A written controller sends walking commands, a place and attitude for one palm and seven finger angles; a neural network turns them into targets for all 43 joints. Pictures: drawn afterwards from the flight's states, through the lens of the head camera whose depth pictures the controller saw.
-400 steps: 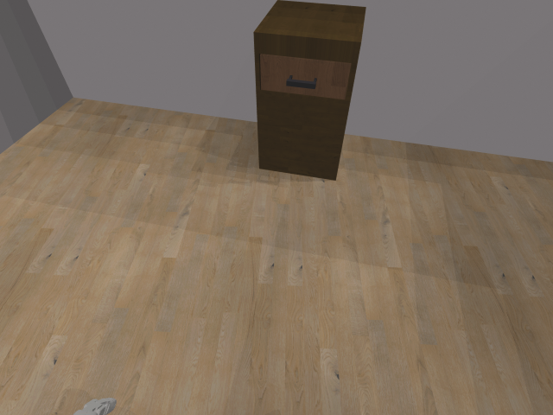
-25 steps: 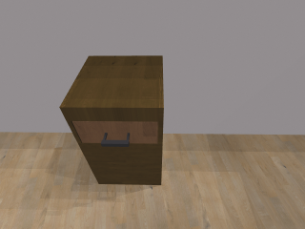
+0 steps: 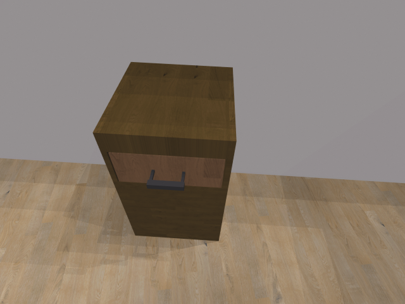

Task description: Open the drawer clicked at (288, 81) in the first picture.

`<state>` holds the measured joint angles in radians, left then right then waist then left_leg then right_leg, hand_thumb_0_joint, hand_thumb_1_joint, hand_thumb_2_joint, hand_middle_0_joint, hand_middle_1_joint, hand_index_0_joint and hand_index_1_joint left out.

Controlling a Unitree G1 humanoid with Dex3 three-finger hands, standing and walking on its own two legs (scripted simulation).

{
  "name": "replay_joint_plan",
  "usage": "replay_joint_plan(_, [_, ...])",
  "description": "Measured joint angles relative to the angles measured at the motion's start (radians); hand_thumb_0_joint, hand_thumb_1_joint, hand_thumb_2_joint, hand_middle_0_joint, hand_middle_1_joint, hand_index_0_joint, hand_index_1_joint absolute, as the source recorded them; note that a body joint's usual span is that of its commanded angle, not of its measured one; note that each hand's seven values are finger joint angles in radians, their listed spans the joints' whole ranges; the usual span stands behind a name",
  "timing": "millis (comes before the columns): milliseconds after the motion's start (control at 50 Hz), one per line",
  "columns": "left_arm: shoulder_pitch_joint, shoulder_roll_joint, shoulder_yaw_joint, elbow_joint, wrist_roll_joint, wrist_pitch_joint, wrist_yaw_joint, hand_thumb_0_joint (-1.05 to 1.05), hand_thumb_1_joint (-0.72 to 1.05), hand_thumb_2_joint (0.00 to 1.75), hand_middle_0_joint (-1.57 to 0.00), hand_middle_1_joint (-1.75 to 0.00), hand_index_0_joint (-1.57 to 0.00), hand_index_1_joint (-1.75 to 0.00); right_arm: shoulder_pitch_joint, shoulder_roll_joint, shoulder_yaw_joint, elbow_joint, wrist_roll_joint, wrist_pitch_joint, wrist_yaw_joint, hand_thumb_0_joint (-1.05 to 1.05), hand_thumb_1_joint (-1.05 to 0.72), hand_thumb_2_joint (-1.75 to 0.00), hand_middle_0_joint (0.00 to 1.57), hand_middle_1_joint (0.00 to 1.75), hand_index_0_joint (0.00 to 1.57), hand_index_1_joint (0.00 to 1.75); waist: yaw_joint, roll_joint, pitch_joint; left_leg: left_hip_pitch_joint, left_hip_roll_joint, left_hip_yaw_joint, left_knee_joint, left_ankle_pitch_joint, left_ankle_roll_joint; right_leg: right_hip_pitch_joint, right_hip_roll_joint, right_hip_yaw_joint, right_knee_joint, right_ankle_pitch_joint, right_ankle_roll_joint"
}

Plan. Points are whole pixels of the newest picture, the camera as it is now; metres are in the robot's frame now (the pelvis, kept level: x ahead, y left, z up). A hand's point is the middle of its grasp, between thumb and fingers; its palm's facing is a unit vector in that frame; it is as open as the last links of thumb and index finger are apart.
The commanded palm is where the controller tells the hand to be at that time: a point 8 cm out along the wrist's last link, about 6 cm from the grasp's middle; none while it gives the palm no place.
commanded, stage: come to a stop and stand still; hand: left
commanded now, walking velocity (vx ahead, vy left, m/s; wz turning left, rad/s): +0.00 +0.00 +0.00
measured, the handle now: (166, 179) +0.54 +0.16 -0.21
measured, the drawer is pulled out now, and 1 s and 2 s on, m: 0.00 0.00 0.00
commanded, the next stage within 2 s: look again from close up in 0.12 s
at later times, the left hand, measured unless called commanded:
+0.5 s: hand out of the picture +0.00 +0.16 -0.18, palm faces +0.02 -0.97 -0.22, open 7.4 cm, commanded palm none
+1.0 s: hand out of the picture +0.14 +0.16 -0.09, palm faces -0.06 -0.81 -0.59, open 7.4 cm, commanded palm +0.12 +0.18 -0.05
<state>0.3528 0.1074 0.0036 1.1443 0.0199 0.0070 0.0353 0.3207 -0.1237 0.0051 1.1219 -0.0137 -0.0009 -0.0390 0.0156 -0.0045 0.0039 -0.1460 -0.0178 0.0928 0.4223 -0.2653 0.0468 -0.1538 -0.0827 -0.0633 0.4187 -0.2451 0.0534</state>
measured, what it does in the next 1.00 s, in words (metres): stands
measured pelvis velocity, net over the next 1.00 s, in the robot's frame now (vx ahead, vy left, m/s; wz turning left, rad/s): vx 0.00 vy -0.05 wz -0.01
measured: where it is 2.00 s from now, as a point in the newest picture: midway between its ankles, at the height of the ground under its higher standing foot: outside the picture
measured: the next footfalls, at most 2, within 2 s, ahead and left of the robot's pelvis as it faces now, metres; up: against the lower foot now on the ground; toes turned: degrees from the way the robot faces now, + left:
none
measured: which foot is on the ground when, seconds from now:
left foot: down 0.00-1.00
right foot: down 0.00-1.00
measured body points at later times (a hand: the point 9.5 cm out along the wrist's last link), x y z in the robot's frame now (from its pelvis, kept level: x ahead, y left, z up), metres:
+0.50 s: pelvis +0.01 -0.01 -0.01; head +0.01 -0.03 +0.44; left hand +0.00 +0.21 -0.16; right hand +0.00 -0.23 -0.17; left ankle -0.02 +0.08 -0.74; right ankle -0.02 -0.15 -0.74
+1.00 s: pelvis +0.00 -0.05 -0.01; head +0.02 -0.08 +0.44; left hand +0.14 +0.20 -0.05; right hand +0.08 -0.30 -0.15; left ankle -0.02 +0.08 -0.74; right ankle -0.02 -0.15 -0.74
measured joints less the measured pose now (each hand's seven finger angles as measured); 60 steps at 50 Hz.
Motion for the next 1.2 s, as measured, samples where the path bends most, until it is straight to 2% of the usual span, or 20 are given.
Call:
replay_joint_plan(220, [-0.015, -0.013, 0.001, 0.000, -0.001, -0.005, 0.006, 0.01, 0.91, 0.90, -0.20, -0.30, -0.20, -0.30, 0.007, 0.011, 0.000, 0.010, 0.001, -0.009, -0.003, 0.00, -0.91, -0.90, 0.20, 0.30, 0.20, 0.30, -0.009, 0.001, 0.006, 0.009, 0.003, 0.002, -0.005, -0.005, -0.005, 0.003, 0.003, 0.002, 0.005, -0.010, -0.003])
replay_joint_plan(380, [-0.037, 0.007, -0.024, -0.033, -0.002, -0.026, 0.009, 0.01, 0.91, 0.90, -0.20, -0.30, -0.20, -0.30, 0.014, -0.024, 0.003, -0.061, -0.002, -0.018, 0.015, 0.01, -0.91, -0.90, 0.19, 0.30, 0.20, 0.30, -0.024, 0.032, 0.019, -0.072, 0.015, -0.012, 0.104, -0.052, -0.008, -0.063, 0.007, -0.010, 0.094, -0.053, -0.015])
replay_joint_plan(540, [-0.046, 0.031, -0.020, -0.042, -0.007, -0.020, 0.007, 0.01, 0.91, 0.90, -0.20, -0.30, -0.20, -0.30, 0.003, -0.041, 0.010, -0.056, -0.002, -0.015, 0.011, 0.01, -0.92, -0.90, 0.19, 0.30, 0.20, 0.30, -0.024, 0.048, 0.004, -0.033, 0.021, -0.006, 0.098, -0.064, -0.021, -0.041, 0.013, -0.003, 0.116, -0.078, -0.023])
replay_joint_plan(860, [-0.062, 0.030, -0.018, -0.040, -0.006, -0.028, 0.008, 0.01, 0.92, 0.90, -0.20, -0.30, -0.20, -0.30, -0.026, -0.038, 0.012, -0.018, 0.001, -0.005, 0.015, 0.00, -0.91, -0.90, 0.19, 0.30, 0.20, 0.30, -0.019, 0.034, 0.020, -0.020, 0.055, -0.019, 0.067, -0.041, -0.060, -0.023, 0.048, -0.018, 0.082, -0.071, -0.057])
replay_joint_plan(880, [-0.019, 0.040, -0.035, -0.183, 0.035, 0.031, 0.015, 0.02, 0.93, 0.90, -0.20, -0.30, -0.20, -0.30, -0.017, -0.043, 0.017, -0.054, 0.012, -0.014, 0.007, 0.00, -0.91, -0.90, 0.19, 0.30, 0.20, 0.30, -0.005, 0.033, 0.027, -0.027, 0.060, -0.017, 0.078, -0.047, -0.057, -0.035, 0.055, -0.010, 0.089, -0.069, -0.059])
replay_joint_plan(900, [0.031, 0.060, -0.051, -0.352, 0.077, 0.048, 0.030, 0.03, 0.94, 0.89, -0.21, -0.31, -0.20, -0.30, 0.000, -0.051, 0.016, -0.091, 0.019, -0.056, -0.012, 0.01, -0.92, -0.90, 0.20, 0.30, 0.20, 0.30, 0.012, 0.029, 0.033, -0.021, 0.062, -0.008, 0.067, -0.054, -0.059, -0.049, 0.058, 0.003, 0.106, -0.071, -0.063])
replay_joint_plan(920, [0.068, 0.082, -0.060, -0.502, 0.094, 0.043, 0.057, 0.03, 0.94, 0.89, -0.21, -0.31, -0.21, -0.30, 0.012, -0.058, 0.006, -0.119, 0.028, -0.109, -0.029, 0.01, -0.92, -0.90, 0.20, 0.30, 0.20, 0.30, 0.021, 0.026, 0.032, -0.028, 0.058, -0.003, 0.065, -0.053, -0.063, -0.066, 0.054, 0.009, 0.125, -0.078, -0.065])
replay_joint_plan(960, [0.092, 0.112, -0.069, -0.732, 0.135, 0.052, 0.123, 0.04, 0.93, 0.89, -0.21, -0.32, -0.21, -0.31, 0.012, -0.080, -0.016, -0.170, 0.048, -0.182, -0.052, 0.02, -0.92, -0.90, 0.20, 0.30, 0.20, 0.30, 0.018, 0.032, 0.013, -0.059, 0.046, -0.006, 0.078, -0.044, -0.066, -0.103, 0.040, 0.007, 0.159, -0.091, -0.065])
replay_joint_plan(1000, [0.071, 0.134, -0.075, -0.893, 0.236, 0.059, 0.169, 0.04, 0.90, 0.88, -0.21, -0.33, -0.21, -0.33, -0.020, -0.113, -0.029, -0.228, 0.041, -0.211, -0.058, 0.02, -0.92, -0.90, 0.20, 0.30, 0.20, 0.30, 0.004, 0.053, -0.014, -0.108, 0.043, -0.014, 0.108, -0.044, -0.064, -0.147, 0.034, 0.001, 0.187, -0.097, -0.067])
replay_joint_plan(1060, [-0.006, 0.166, -0.071, -1.007, 0.456, 0.039, 0.240, 0.03, 0.85, 0.86, -0.21, -0.36, -0.21, -0.35, -0.099, -0.149, -0.044, -0.332, 0.008, -0.194, -0.043, 0.01, -0.92, -0.90, 0.20, 0.30, 0.20, 0.30, -0.015, 0.073, -0.068, -0.204, 0.045, -0.011, 0.170, -0.055, -0.063, -0.247, 0.032, 0.006, 0.251, -0.107, -0.072])
replay_joint_plan(1100, [-0.047, 0.173, -0.063, -1.025, 0.609, 0.020, 0.281, 0.02, 0.81, 0.84, -0.21, -0.38, -0.21, -0.38, -0.154, -0.154, -0.057, -0.401, -0.012, -0.158, -0.022, 0.01, -0.91, -0.90, 0.20, 0.30, 0.20, 0.30, -0.012, 0.068, -0.094, -0.255, 0.052, 0.002, 0.204, -0.063, -0.067, -0.309, 0.038, 0.021, 0.293, -0.115, -0.077])
replay_joint_plan(1140, [-0.050, 0.170, -0.062, -1.032, 0.745, -0.003, 0.302, 0.02, 0.76, 0.83, -0.21, -0.41, -0.21, -0.40, -0.199, -0.151, -0.068, -0.461, -0.020, -0.107, 0.005, 0.01, -0.91, -0.90, 0.19, 0.30, 0.20, 0.30, 0.005, 0.051, -0.111, -0.292, 0.062, 0.019, 0.226, -0.069, -0.074, -0.360, 0.049, 0.040, 0.323, -0.117, -0.084])
replay_joint_plan(1200, [0.007, 0.163, -0.082, -1.053, 0.900, -0.038, 0.321, 0.01, 0.69, 0.80, -0.21, -0.45, -0.21, -0.44, -0.242, -0.150, -0.070, -0.534, -0.024, -0.038, 0.039, 0.01, -0.91, -0.90, 0.19, 0.30, 0.20, 0.30, 0.044, 0.012, -0.121, -0.337, 0.059, 0.002, 0.255, -0.080, -0.084, -0.420, 0.065, 0.064, 0.363, -0.121, -0.095])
